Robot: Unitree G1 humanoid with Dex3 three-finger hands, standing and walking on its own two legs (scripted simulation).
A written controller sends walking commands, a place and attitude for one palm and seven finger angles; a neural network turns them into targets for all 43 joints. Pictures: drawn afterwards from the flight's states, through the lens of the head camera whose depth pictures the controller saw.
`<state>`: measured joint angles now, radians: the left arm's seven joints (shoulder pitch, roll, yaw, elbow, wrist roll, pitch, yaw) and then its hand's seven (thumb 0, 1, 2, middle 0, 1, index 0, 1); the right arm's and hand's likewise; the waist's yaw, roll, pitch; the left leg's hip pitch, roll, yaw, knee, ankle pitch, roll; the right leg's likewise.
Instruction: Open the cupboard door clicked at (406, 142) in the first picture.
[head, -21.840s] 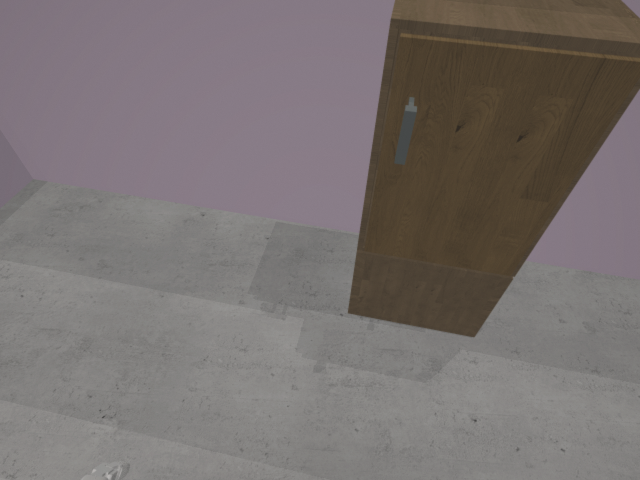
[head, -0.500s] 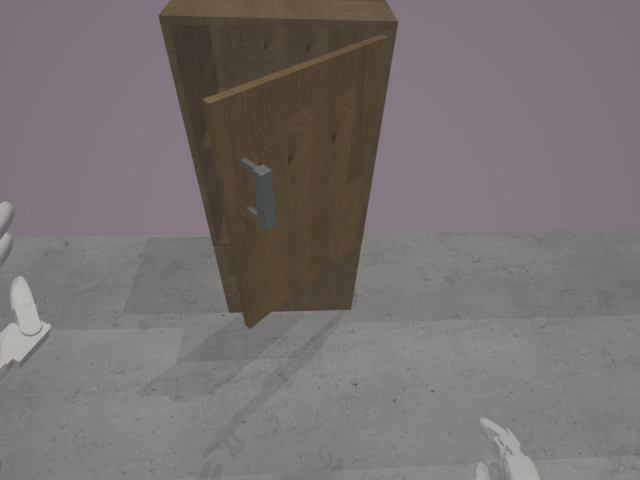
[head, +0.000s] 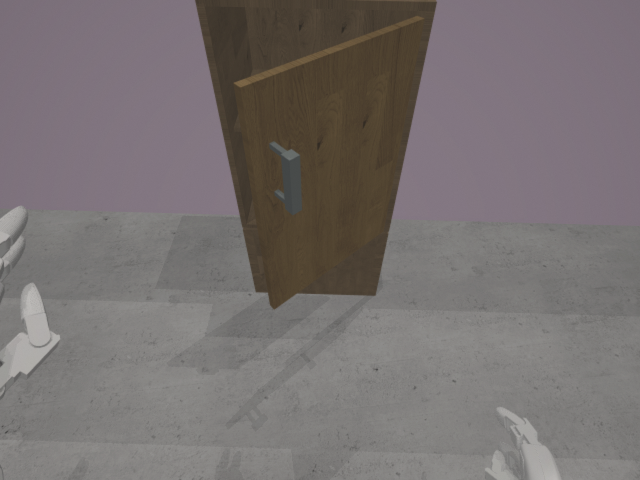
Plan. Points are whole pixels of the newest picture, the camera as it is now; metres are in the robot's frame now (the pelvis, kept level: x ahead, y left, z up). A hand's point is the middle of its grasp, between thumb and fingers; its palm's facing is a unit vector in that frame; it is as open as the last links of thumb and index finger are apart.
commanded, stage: stop stepping back and stand still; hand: left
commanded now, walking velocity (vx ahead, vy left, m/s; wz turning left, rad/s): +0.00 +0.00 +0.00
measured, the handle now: (284, 178) +0.58 +0.11 +0.04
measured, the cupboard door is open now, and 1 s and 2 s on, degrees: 43 43 43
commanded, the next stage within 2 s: let the arm hang, fingers relaxed in 0.58 s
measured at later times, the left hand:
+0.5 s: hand out of the picture +0.18 +0.30 +0.16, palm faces +0.42 -0.78 -0.47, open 7.4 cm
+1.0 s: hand out of the picture +0.02 +0.20 -0.17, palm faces +0.01 -0.98 -0.19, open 7.2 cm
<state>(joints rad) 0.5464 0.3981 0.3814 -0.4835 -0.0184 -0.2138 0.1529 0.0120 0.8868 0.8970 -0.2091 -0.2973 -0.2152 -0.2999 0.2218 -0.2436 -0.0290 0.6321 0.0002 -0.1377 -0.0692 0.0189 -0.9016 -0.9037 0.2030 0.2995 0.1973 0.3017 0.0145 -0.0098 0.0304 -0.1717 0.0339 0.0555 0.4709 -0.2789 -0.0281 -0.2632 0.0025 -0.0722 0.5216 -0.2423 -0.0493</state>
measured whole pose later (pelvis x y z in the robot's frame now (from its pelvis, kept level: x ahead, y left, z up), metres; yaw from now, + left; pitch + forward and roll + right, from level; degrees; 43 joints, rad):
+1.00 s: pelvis -0.04 +0.03 +0.00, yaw +2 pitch -1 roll +1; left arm 0.25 0.18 0.00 0.86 0.02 0.05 0.01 0.00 0.95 0.90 -0.20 -0.30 -0.21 -0.30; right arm 0.20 -0.25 0.00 0.93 -0.03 0.01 0.00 0.01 -0.90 -0.90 0.20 0.30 0.20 0.30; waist -0.02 -0.02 0.08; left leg -0.28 -0.01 0.04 0.55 -0.26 0.02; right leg -0.34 -0.04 -0.07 0.55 -0.20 -0.01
